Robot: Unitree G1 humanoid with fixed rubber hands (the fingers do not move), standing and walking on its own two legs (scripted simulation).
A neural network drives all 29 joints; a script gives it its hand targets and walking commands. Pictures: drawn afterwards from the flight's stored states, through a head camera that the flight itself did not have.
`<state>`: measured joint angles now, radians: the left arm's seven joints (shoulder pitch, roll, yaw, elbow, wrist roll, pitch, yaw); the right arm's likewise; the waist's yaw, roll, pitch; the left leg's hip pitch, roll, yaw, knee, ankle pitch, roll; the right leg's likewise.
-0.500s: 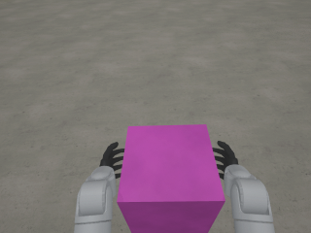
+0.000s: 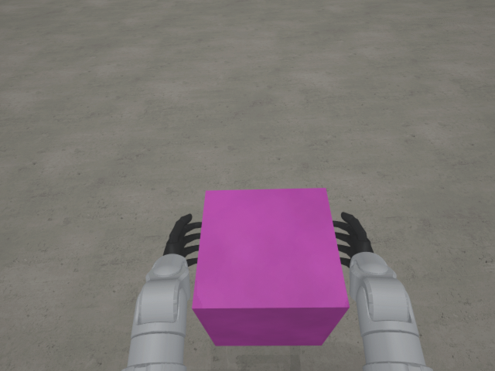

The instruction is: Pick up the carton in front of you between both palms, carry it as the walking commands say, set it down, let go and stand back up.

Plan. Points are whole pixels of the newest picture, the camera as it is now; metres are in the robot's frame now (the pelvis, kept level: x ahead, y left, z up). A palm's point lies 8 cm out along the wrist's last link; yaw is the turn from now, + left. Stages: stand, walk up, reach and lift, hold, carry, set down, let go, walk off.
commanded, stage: carry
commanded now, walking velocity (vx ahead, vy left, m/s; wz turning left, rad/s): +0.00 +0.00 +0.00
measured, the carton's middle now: (266, 272) +0.31 +0.00 -0.05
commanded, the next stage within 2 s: hold in 0.50 s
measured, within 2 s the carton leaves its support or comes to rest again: neither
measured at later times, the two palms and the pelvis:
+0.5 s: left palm (169, 262) +0.28 +0.16 +0.04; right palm (354, 260) +0.28 -0.14 +0.04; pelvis +0.00 +0.01 +0.00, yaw +0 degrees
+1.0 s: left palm (170, 271) +0.30 +0.17 -0.02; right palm (330, 250) +0.34 -0.12 -0.03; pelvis -0.03 -0.05 -0.01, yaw +14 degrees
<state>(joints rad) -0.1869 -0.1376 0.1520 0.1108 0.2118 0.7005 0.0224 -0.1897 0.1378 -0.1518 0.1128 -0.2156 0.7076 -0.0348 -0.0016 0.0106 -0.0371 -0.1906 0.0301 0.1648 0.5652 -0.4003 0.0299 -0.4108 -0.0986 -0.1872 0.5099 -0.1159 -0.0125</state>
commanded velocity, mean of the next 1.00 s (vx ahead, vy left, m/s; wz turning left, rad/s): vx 0.00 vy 0.00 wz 0.00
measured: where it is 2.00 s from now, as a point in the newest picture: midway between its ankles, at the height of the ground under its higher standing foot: outside the picture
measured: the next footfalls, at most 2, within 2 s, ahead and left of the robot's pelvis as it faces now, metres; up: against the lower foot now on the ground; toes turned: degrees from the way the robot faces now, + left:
none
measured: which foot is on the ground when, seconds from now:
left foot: down 0.00-1.00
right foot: down 0.00-1.00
